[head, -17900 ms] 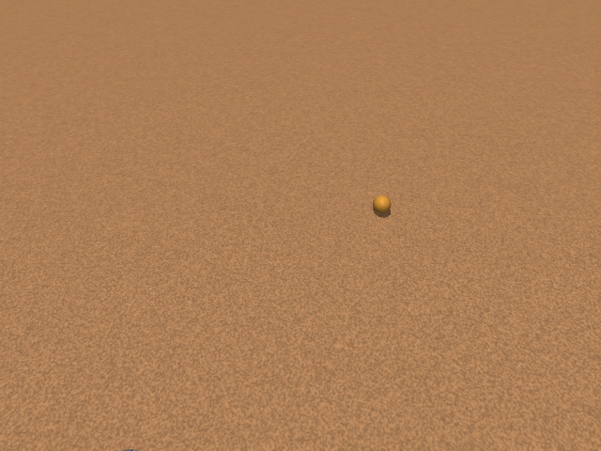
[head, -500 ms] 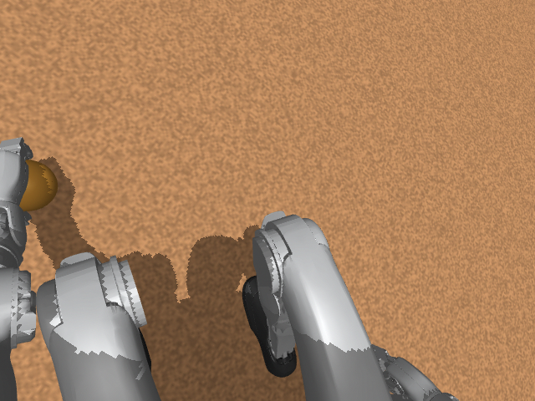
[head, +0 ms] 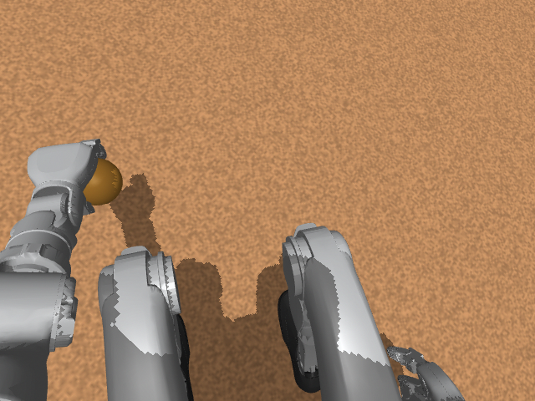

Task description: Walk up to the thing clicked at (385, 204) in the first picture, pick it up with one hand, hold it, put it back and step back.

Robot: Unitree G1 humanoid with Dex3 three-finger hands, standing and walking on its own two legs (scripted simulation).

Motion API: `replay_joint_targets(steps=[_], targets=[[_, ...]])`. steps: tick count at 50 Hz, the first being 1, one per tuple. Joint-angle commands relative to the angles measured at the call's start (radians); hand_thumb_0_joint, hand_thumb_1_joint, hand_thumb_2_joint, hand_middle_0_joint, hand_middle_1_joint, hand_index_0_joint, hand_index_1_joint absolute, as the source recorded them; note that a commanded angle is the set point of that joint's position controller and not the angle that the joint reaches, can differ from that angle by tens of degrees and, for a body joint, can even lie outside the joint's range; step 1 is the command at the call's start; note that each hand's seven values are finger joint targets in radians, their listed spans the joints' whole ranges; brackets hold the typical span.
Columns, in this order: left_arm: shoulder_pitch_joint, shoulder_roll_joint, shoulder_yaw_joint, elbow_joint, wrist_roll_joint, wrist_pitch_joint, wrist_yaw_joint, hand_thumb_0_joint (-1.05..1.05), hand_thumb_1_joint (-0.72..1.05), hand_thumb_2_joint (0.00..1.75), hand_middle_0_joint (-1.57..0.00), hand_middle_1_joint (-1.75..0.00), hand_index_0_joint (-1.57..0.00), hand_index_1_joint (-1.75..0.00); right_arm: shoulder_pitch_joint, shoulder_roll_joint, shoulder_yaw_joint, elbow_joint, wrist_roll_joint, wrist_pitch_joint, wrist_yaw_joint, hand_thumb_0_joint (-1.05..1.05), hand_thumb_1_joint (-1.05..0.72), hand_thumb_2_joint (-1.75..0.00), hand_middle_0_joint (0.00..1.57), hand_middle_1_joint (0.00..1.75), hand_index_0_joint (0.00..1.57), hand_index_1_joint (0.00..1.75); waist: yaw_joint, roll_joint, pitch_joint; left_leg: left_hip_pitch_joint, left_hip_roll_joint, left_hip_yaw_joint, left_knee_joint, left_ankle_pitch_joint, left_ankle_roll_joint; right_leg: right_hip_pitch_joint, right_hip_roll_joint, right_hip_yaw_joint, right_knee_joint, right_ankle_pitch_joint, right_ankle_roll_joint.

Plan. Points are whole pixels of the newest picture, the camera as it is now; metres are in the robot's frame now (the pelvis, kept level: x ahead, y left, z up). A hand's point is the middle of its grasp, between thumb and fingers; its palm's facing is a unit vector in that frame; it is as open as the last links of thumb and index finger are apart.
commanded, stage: lift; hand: left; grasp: from above
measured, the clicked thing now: (96, 181) +0.46 +0.25 -0.18
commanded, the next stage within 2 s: hold in 1.94 s
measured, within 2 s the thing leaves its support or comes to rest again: neither
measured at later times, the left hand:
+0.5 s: hand (41, 188) +0.41 +0.28 -0.07, palm faces -0.45 -0.07 -0.89, open 10.4 cm
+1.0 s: hand out of the picture +0.36 +0.29 +0.12, palm faces -0.41 -0.12 -0.91, open 10.5 cm
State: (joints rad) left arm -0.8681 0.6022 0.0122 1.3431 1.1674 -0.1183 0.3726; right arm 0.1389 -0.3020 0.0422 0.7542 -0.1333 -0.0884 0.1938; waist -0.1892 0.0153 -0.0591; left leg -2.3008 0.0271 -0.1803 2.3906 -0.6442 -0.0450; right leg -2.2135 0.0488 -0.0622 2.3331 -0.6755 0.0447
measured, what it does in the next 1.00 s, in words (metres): rises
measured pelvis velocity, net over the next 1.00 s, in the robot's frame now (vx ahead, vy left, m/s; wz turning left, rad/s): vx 0.01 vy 0.01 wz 0.10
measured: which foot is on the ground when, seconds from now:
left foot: down 0.00-1.00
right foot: down 0.00-1.00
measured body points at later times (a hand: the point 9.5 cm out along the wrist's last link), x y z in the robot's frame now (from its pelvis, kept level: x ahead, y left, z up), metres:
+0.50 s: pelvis +0.00 +0.00 +0.06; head +0.19 +0.05 +0.47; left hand +0.43 +0.28 -0.02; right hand +0.08 -0.27 -0.06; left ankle +0.09 +0.14 -0.30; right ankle +0.10 -0.12 -0.30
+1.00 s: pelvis +0.01 +0.01 +0.21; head +0.14 +0.04 +0.64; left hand +0.37 +0.29 +0.17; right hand +0.17 -0.24 +0.09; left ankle +0.09 +0.14 -0.30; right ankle +0.10 -0.12 -0.30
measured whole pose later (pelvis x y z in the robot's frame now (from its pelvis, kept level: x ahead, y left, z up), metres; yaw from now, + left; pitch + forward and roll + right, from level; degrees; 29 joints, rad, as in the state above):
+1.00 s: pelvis +0.01 +0.01 +0.21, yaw +6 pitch +27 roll -4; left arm -0.42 0.49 -0.13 0.71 0.99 0.04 0.12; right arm 0.14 -0.24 -0.03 0.67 0.02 0.06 -0.02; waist -0.08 0.05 -0.20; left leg -1.62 0.03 -0.08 1.72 -0.58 -0.01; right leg -1.54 0.00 -0.02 1.68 -0.62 0.04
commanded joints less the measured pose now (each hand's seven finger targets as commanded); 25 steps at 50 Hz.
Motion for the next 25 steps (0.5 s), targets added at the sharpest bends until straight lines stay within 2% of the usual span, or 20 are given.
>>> replay_joint_targets(steps=[1,3,5,6,8,10,13,15,19,20,22,23,24,25], targets=[[-0.334,0.241,0.044,-0.193,0.004,-0.001,0.042,0.00,0.60,0.71,-1.03,-0.58,-1.00,-0.61,0.189,-0.220,-0.080,-0.027,0.008,0.014,-0.044,0.00,-0.91,-0.90,0.20,0.30,0.20,0.30,-0.008,0.213,-0.702,0.471,-0.021,0.140,-0.246,0.106,0.064,0.355,0.025,-0.066,-0.308,0.149,-0.085],[-0.342,0.251,0.047,-0.210,0.011,0.002,0.042,0.00,0.61,0.70,-1.04,-0.57,-1.01,-0.59,0.196,-0.212,-0.087,-0.028,0.013,0.025,-0.052,0.00,-0.90,-0.90,0.20,0.30,0.20,0.30,-0.002,0.214,-0.726,0.485,-0.017,0.143,-0.258,0.115,0.065,0.373,0.026,-0.057,-0.311,0.157,-0.086],[-0.340,0.218,0.032,-0.188,0.006,0.011,0.039,0.00,0.61,0.70,-1.04,-0.55,-1.01,-0.58,0.202,-0.211,-0.090,-0.023,0.014,0.030,-0.062,0.00,-0.90,-0.90,0.20,0.30,0.20,0.30,-0.007,0.211,-0.701,0.491,-0.019,0.149,-0.269,0.110,0.066,0.350,0.020,-0.064,-0.324,0.160,-0.086],[-0.346,0.222,0.030,-0.190,0.007,0.013,0.035,0.00,0.61,0.73,-1.09,-0.57,-1.05,-0.61,0.203,-0.212,-0.091,-0.022,0.015,0.032,-0.068,0.00,-0.92,-0.91,0.20,0.30,0.20,0.30,-0.009,0.204,-0.702,0.504,-0.018,0.146,-0.274,0.109,0.066,0.344,0.019,-0.068,-0.328,0.162,-0.087],[-0.308,0.211,0.025,-0.166,0.000,0.021,0.028,0.00,0.60,0.69,-1.03,-0.58,-1.02,-0.59,0.209,-0.205,-0.094,-0.025,0.019,0.036,-0.075,0.00,-0.91,-0.91,0.20,0.30,0.20,0.30,0.000,0.205,-0.688,0.505,-0.019,0.152,-0.293,0.101,0.066,0.360,0.018,-0.060,-0.341,0.153,-0.085],[-0.311,0.220,0.037,-0.205,-0.016,0.033,0.015,0.00,0.58,0.69,-1.03,-0.56,-1.01,-0.58,0.215,-0.207,-0.101,-0.023,0.026,0.040,-0.080,0.00,-0.91,-0.91,0.20,0.30,0.20,0.30,0.021,0.211,-0.728,0.545,-0.021,0.151,-0.324,0.098,0.066,0.368,0.013,-0.068,-0.352,0.149,-0.088],[-0.329,0.202,0.019,-0.263,-0.050,0.054,-0.020,0.00,0.60,0.73,-1.03,-0.59,-1.02,-0.61,0.212,-0.205,-0.111,-0.034,0.039,0.047,-0.089,0.00,-0.91,-0.91,0.20,0.30,0.20,0.30,0.023,0.241,-0.762,0.589,-0.022,0.149,-0.360,0.087,0.064,0.373,0.009,-0.066,-0.368,0.142,-0.090],[-0.280,0.216,0.018,-0.261,-0.062,0.064,-0.045,0.00,0.58,0.71,-1.03,-0.58,-1.01,-0.61,0.206,-0.201,-0.115,-0.043,0.049,0.056,-0.096,0.00,-0.91,-0.91,0.20,0.30,0.20,0.30,0.036,0.209,-0.751,0.591,-0.022,0.151,-0.376,0.074,0.067,0.400,0.014,-0.059,-0.394,0.120,-0.091],[-0.250,0.200,0.002,-0.362,-0.066,0.061,-0.095,0.00,0.56,0.75,-1.03,-0.57,-1.00,-0.61,0.210,-0.188,-0.121,-0.066,0.065,0.075,-0.112,0.00,-0.91,-0.91,0.20,0.30,0.20,0.30,0.039,0.179,-0.761,0.601,-0.025,0.158,-0.402,0.089,0.074,0.455,0.010,-0.042,-0.438,0.144,-0.085],[-0.228,0.210,0.006,-0.375,-0.067,0.059,-0.104,0.00,0.56,0.75,-1.03,-0.58,-1.00,-0.61,0.207,-0.188,-0.123,-0.071,0.070,0.079,-0.116,0.00,-0.91,-0.91,0.20,0.30,0.20,0.30,0.045,0.176,-0.734,0.604,-0.027,0.156,-0.416,0.078,0.074,0.455,0.010,-0.039,-0.452,0.125,-0.087],[-0.194,0.192,0.004,-0.411,-0.080,0.057,-0.120,0.00,0.55,0.73,-1.01,-0.58,-0.99,-0.60,0.202,-0.194,-0.128,-0.083,0.074,0.084,-0.125,0.00,-0.91,-0.91,0.20,0.30,0.20,0.30,0.052,0.157,-0.703,0.623,-0.028,0.150,-0.446,0.052,0.071,0.451,0.007,-0.042,-0.487,0.084,-0.092],[-0.191,0.193,-0.006,-0.449,-0.092,0.056,-0.129,0.00,0.56,0.73,-1.01,-0.60,-0.99,-0.62,0.193,-0.181,-0.127,-0.098,0.079,0.087,-0.128,0.00,-0.91,-0.90,0.20,0.30,0.20,0.30,0.052,0.162,-0.725,0.637,-0.026,0.150,-0.468,0.039,0.071,0.472,0.009,-0.036,-0.498,0.068,-0.090],[-0.205,0.205,0.005,-0.498,-0.094,0.053,-0.133,0.00,0.56,0.73,-1.01,-0.59,-1.00,-0.61,0.193,-0.185,-0.129,-0.103,0.083,0.090,-0.133,0.00,-0.91,-0.91,0.20,0.30,0.20,0.30,0.056,0.177,-0.729,0.648,-0.028,0.148,-0.480,0.037,0.070,0.472,0.006,-0.035,-0.510,0.063,-0.092],[-0.166,0.202,0.007,-0.501,-0.099,0.057,-0.138,0.00,0.56,0.72,-1.01,-0.60,-0.99,-0.61,0.191,-0.180,-0.131,-0.109,0.087,0.092,-0.136,0.00,-0.91,-0.91,0.20,0.30,0.20,0.30,0.065,0.162,-0.746,0.677,-0.027,0.144,-0.499,0.042,0.071,0.492,0.006,-0.035,-0.518,0.073,-0.090]])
